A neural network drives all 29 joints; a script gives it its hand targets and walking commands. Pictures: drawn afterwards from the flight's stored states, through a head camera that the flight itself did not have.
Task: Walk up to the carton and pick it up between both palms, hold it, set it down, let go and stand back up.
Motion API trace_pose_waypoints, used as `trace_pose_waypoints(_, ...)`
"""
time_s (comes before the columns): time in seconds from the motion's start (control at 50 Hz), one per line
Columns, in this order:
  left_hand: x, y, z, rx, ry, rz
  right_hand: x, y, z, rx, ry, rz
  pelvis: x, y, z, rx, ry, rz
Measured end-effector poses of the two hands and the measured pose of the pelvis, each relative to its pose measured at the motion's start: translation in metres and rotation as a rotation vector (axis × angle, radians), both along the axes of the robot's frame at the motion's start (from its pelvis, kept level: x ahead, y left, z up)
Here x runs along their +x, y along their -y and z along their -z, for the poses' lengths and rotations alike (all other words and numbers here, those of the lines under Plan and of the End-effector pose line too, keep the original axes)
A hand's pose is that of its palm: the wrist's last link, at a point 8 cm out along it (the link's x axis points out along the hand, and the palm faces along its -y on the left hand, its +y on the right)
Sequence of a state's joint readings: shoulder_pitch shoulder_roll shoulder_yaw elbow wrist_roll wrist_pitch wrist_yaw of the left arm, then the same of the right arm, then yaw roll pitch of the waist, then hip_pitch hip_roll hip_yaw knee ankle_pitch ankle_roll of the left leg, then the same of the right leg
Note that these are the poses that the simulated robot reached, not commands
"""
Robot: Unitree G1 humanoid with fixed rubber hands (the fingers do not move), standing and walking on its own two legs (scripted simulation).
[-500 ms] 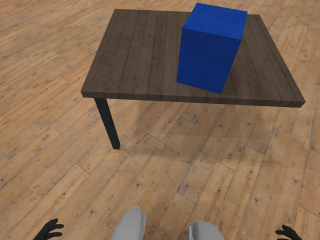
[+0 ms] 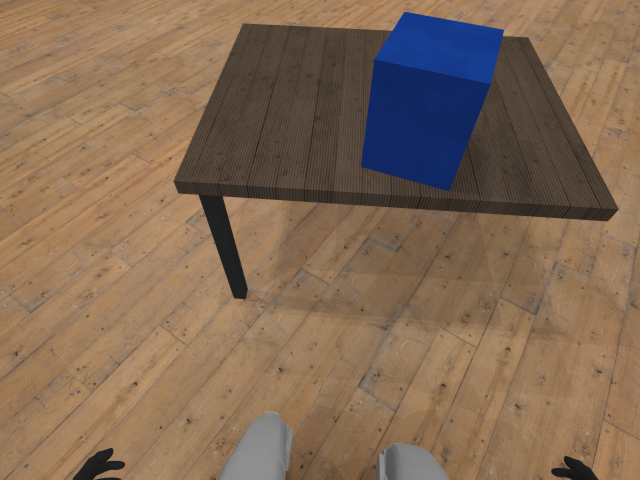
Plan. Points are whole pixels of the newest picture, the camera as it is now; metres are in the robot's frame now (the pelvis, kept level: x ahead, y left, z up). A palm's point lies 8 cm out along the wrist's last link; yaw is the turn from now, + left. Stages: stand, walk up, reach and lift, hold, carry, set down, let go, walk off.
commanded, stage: walk up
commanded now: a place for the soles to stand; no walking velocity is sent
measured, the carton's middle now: (427, 103) +0.81 -0.18 +0.00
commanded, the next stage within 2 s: none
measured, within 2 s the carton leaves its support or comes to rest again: neither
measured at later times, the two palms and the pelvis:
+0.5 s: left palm out of the picture +0.12 +0.29 -0.08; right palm (625, 431) +0.19 -0.37 -0.07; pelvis +0.08 -0.05 +0.02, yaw +2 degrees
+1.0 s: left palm (168, 385) +0.24 +0.24 -0.09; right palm (634, 394) +0.25 -0.42 -0.09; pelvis +0.19 -0.09 +0.00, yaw +1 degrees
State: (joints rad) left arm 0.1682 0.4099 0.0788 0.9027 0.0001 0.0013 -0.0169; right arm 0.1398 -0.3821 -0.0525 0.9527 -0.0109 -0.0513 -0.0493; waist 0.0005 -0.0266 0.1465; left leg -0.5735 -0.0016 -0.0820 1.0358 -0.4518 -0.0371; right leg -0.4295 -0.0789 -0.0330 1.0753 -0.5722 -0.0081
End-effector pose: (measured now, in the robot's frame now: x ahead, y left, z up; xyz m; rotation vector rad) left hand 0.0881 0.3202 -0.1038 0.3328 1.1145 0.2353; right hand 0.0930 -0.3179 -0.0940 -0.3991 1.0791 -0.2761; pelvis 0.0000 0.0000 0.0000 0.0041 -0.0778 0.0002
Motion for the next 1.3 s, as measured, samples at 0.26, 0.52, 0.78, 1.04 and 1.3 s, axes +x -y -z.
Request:
trace_pose_waypoints(0.26,0.047,0.024,-0.009,0.002,0.065,-0.005,-0.062,0.045,0.0,-0.016,-0.142,0.077,0.035,0.036,0.0,0.042,0.019,0.023)
trace_pose_waypoints(0.52,0.036,0.031,-0.02,0.012,-0.05,-0.068,0.118,0.046,-0.026,-0.009,0.069,-0.054,0.088,0.049,-0.016,-0.014,-0.014,-0.027)
trace_pose_waypoints(0.78,0.126,0.035,-0.019,-0.04,0.042,-0.009,0.127,0.048,-0.045,-0.058,0.042,-0.029,0.147,0.041,-0.023,-0.005,0.023,-0.016)
trace_pose_waypoints(1.04,0.16,0.082,-0.01,-0.009,0.002,-0.046,0.175,0.1,-0.006,-0.022,-0.027,-0.011,0.196,0.097,-0.003,-0.022,-0.001,-0.025)
trace_pose_waypoints(1.3,0.245,0.108,-0.014,-0.038,0.038,0.009,0.186,0.123,-0.023,-0.069,-0.07,0.025,0.253,0.113,-0.012,-0.004,-0.01,-0.002)
